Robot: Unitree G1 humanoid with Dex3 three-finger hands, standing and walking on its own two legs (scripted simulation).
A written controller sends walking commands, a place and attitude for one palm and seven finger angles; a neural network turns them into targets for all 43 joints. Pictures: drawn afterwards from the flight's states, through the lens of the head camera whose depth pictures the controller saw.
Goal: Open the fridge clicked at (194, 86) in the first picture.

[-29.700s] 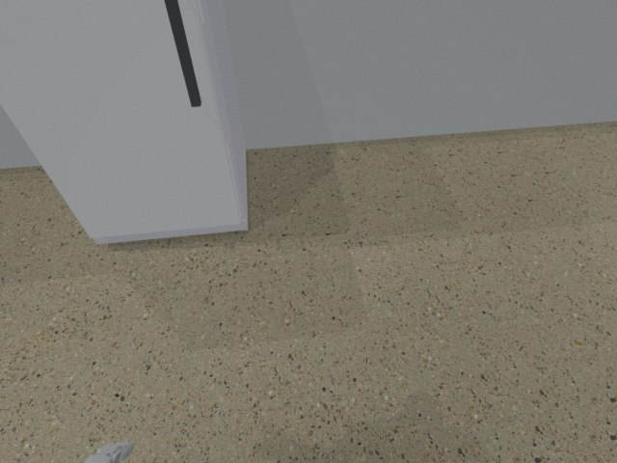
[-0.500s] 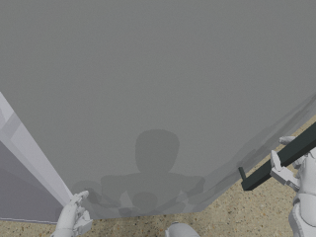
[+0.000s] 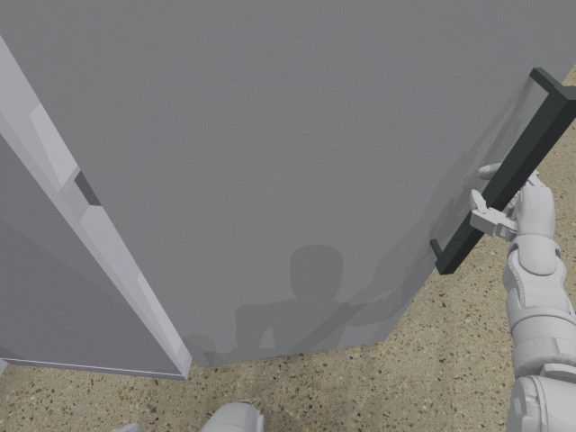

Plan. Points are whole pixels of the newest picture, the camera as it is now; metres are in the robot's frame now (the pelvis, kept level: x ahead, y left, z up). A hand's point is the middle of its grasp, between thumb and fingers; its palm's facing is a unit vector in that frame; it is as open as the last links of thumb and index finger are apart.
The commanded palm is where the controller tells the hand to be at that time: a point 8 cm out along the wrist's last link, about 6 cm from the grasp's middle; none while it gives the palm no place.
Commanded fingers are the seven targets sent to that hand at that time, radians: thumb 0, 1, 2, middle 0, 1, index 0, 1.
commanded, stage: stop walking and hold the door back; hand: right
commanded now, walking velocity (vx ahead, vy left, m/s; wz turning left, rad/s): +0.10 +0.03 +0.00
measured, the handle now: (482, 193) +0.47 -0.24 +0.09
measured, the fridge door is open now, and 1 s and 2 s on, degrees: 77 76 76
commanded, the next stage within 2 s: loosen the grip on the handle in 0.60 s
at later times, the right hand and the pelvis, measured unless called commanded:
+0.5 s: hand (479, 208) +0.43 -0.23 +0.10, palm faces +0.23 +0.95 -0.23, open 6.3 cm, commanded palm +0.39 -0.28 +0.09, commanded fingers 0.00 -0.90 -0.90 0.45 1.40 0.45 1.40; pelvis +0.02 +0.00 -0.01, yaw +5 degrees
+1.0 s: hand (491, 211) +0.44 -0.25 +0.08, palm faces +0.28 +0.93 -0.25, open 10.3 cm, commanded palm +0.40 -0.28 +0.09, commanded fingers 0.00 0.55 -0.20 0.37 1.30 0.37 1.30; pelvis +0.02 +0.01 -0.02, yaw +4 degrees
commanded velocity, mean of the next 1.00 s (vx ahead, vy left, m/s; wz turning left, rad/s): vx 0.00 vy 0.00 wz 0.00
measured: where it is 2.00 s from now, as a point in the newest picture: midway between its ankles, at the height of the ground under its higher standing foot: outside the picture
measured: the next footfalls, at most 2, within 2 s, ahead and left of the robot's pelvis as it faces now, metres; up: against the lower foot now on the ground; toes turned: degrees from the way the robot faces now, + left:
left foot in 0.14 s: +0.07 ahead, +0.12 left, +0.00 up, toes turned +6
right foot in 0.42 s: +0.10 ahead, -0.12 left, +0.00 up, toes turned +2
